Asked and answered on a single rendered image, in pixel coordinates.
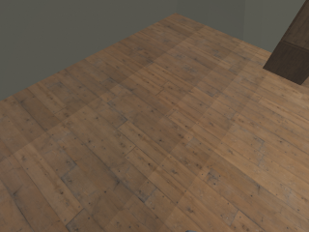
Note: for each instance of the cupboard door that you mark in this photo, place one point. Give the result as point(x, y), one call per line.
point(299, 33)

